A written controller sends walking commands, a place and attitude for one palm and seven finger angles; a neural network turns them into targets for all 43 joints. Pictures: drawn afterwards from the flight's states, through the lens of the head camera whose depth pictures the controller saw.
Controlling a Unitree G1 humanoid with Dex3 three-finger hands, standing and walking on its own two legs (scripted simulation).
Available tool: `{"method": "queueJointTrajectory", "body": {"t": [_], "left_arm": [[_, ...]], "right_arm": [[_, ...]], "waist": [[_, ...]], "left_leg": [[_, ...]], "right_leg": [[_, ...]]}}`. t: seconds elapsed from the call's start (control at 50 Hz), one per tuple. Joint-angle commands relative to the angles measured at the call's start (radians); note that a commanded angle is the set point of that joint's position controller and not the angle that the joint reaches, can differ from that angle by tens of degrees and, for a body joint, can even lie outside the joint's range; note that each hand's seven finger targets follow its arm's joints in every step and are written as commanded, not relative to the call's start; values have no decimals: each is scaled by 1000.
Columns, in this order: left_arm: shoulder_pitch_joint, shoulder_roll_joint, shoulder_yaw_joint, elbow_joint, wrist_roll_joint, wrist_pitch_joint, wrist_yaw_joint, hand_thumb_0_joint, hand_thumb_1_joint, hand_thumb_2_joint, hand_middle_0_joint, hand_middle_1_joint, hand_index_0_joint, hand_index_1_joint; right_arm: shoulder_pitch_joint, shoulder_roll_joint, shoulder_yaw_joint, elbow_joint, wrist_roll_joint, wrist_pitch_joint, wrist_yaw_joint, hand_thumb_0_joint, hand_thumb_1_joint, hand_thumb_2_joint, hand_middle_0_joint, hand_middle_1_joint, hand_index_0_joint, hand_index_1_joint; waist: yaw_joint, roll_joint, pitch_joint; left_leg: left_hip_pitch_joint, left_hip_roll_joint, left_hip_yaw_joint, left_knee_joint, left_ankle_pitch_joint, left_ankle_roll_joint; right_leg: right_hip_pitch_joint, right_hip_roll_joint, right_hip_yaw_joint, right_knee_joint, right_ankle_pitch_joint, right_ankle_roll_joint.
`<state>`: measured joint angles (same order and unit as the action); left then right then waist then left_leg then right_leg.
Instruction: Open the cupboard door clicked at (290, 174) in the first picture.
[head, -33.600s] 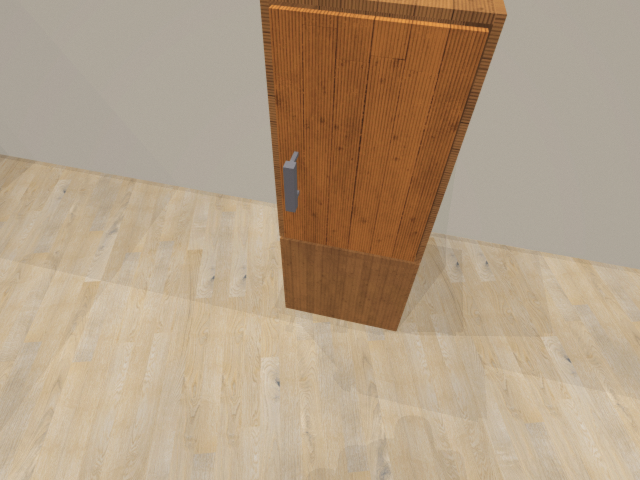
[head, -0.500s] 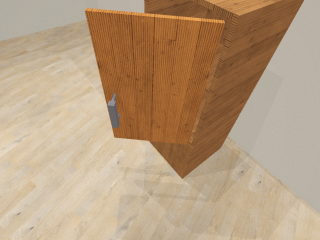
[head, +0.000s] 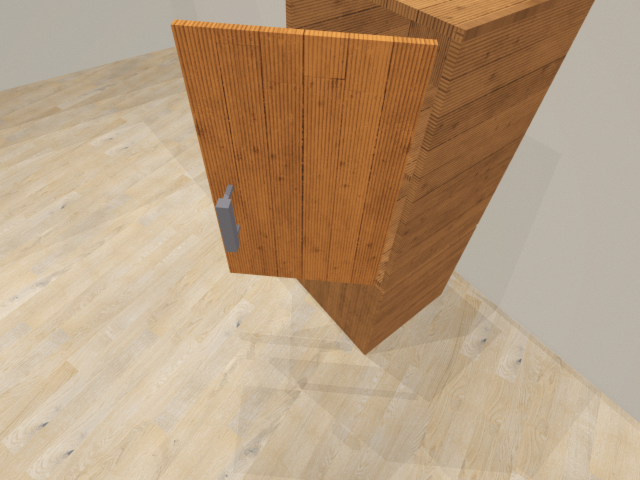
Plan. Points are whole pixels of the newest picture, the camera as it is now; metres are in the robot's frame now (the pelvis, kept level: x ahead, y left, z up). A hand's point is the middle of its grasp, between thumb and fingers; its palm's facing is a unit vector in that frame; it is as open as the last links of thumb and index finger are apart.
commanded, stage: come to a stop and stand still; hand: left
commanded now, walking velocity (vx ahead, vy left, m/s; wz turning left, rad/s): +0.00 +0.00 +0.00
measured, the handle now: (230, 218) +0.59 +0.22 -0.11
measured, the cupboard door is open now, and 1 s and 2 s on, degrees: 47 47 47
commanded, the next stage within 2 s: look again from close up in 0.36 s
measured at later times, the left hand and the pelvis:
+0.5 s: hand out of the picture +0.01 +0.21 -0.16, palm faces -0.03 -0.96 -0.27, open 7.4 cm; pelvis -0.01 +0.01 +0.00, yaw -1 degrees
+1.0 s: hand out of the picture +0.04 +0.18 -0.16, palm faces -0.02 -0.97 -0.24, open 7.4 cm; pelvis +0.00 -0.01 +0.01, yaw -1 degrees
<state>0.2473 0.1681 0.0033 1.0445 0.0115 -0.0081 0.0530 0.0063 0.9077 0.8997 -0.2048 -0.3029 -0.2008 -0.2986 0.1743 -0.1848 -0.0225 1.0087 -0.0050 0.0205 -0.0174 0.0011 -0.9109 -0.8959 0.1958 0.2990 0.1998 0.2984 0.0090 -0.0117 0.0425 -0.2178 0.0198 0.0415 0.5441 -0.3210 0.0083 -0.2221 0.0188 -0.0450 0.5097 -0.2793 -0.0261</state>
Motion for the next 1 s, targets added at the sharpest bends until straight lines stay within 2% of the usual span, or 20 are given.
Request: {"method": "queueJointTrajectory", "body": {"t": [0.0, 0.02, 0.06, 0.12, 0.16, 0.18, 0.24, 0.32, 0.48, 0.52, 0.58, 0.66, 0.78, 0.86, 0.88, 0.94, 0.98], "left_arm": [[30, 140, 18, -72, 5, -13, -4, 0, 900, 900, -200, -300, -200, -300], [42, 128, 15, -66, 5, -10, -7, 0, 900, 900, -200, -300, -200, -300], [41, 112, 8, -59, 4, -4, -14, 0, 900, 900, -200, -300, -200, -300], [29, 118, 8, -53, 5, -4, -21, 0, 900, 900, -200, -300, -200, -300], [23, 123, 9, -49, 4, -3, -23, 0, 900, 900, -200, -300, -200, -300], [23, 128, 10, -45, 5, -5, -25, 0, 900, 900, -200, -300, -200, -300], [28, 129, 8, -33, 3, -6, -26, 0, 900, 900, -200, -300, -200, -300], [21, 143, 10, -19, 3, -12, -26, 0, 900, 900, -200, -300, -200, -300], [13, 149, 10, 15, 2, -19, -24, 0, 900, 900, -200, -300, -200, -300], [8, 154, 10, 19, 1, -21, -24, 0, 900, 900, -200, -300, -200, -300], [8, 156, 10, 25, 3, -23, -24, 0, 900, 900, -200, -300, -200, -300], [2, 158, 10, 27, 1, -23, -24, 0, 900, 900, -200, -300, -200, -300], [-5, 159, 11, 26, 3, -25, -25, 0, 900, 900, -200, -300, -200, -300], [-9, 166, 14, 23, 1, -26, -27, 0, 900, 900, -200, -300, -200, -300], [-12, 167, 14, 22, 2, -27, -26, 0, 900, 900, -200, -300, -200, -300], [-20, 173, 16, 20, 0, -27, -27, 0, 900, 900, -200, -300, -200, -300], [-16, 171, 17, 20, 2, -28, -27, 0, 900, 900, -200, -300, -200, -300]], "right_arm": [[97, -92, -5, -78, -14, -45, -2, 0, -900, -900, 200, 300, 200, 300], [87, -100, -3, -88, -12, -47, -5, 0, -900, -900, 200, 300, 200, 300], [85, -109, -1, -94, -10, -48, -8, 0, -900, -900, 200, 300, 200, 300], [95, -114, 0, -80, -13, -52, -7, 0, -900, -900, 200, 300, 200, 300], [105, -124, 1, -66, -14, -53, -6, 0, -900, -900, 200, 300, 200, 300], [103, -125, 1, -57, -15, -55, -6, 0, -900, -900, 200, 300, 200, 300], [114, -128, 5, -35, -15, -56, -5, 0, -900, -900, 200, 300, 200, 300], [123, -135, 5, -6, -14, -62, -5, 0, -900, -900, 200, 300, 200, 300], [129, -123, 12, 46, -10, -66, -9, 0, -900, -900, 200, 300, 200, 300], [124, -126, 11, 53, -9, -67, -10, 0, -900, -900, 200, 300, 200, 300], [115, -122, 12, 61, -8, -65, -11, 0, -900, -900, 200, 300, 200, 300], [103, -124, 12, 65, -10, -64, -11, 0, -900, -900, 200, 300, 200, 300], [88, -121, 12, 69, -10, -60, -12, 0, -900, -900, 200, 300, 200, 300], [77, -131, 11, 69, -10, -62, -13, 0, -900, -900, 200, 300, 200, 300], [77, -126, 12, 70, -10, -60, -13, 0, -900, -900, 200, 300, 200, 300], [72, -135, 12, 70, -10, -60, -14, 0, -900, -900, 200, 300, 200, 300], [73, -132, 12, 73, -10, -62, -15, 0, -900, -900, 200, 300, 200, 300]], "waist": [[-12, 205, -42], [-1, 143, -37], [0, 55, 4], [1, 15, 36], [-3, 15, 46], [2, 34, 43], [1, 11, 29], [0, 9, -1], [-7, -10, -13], [-9, 5, -15], [-9, -10, -8], [-9, 15, -11], [-10, -2, -2], [-9, 13, -32], [-10, -3, -19], [-10, 14, -31], [-8, -2, -40]], "left_leg": [[-19, 124, -127, -143, 276, 43], [-30, 128, -136, -155, 264, 54], [-59, 116, -136, -186, 142, 56], [-82, 101, -142, -234, 32, 56], [-88, 99, -148, -262, -36, 55], [-84, 99, -148, -271, -30, 59], [-77, 95, -144, -274, -56, 55], [-40, 94, -129, -261, 13, 55], [20, 88, -93, -222, 149, 45], [30, 85, -85, -213, 169, 41], [39, 85, -78, -203, 177, 36], [47, 83, -74, -204, 178, 31], [53, 86, -71, -196, 183, 26], [70, 87, -65, -189, 205, 22], [64, 89, -65, -188, 205, 21], [67, 91, -65, -189, 215, 19], [79, 94, -65, -188, 246, 21]], "right_leg": [[-6, -86, 77, -8, 79, -28], [7, -74, 66, -13, 53, -20], [-4, -77, 79, -36, 32, -14], [-10, -84, 94, -53, 13, -14], [-16, -85, 96, -59, -5, -15], [-10, -89, 92, -58, 9, -17], [-8, -95, 101, -68, 0, -16], [1, -105, 108, -73, 36, -18], [3, -119, 124, -88, 109, -20], [4, -123, 132, -91, 132, -22], [3, -126, 137, -99, 154, -23], [3, -129, 144, -107, 157, -25], [4, -128, 146, -121, 178, -26], [23, -132, 150, -121, 220, -27], [23, -129, 149, -123, 229, -28], [33, -130, 150, -121, 242, -29], [45, -129, 144, -118, 278, -29]]}}
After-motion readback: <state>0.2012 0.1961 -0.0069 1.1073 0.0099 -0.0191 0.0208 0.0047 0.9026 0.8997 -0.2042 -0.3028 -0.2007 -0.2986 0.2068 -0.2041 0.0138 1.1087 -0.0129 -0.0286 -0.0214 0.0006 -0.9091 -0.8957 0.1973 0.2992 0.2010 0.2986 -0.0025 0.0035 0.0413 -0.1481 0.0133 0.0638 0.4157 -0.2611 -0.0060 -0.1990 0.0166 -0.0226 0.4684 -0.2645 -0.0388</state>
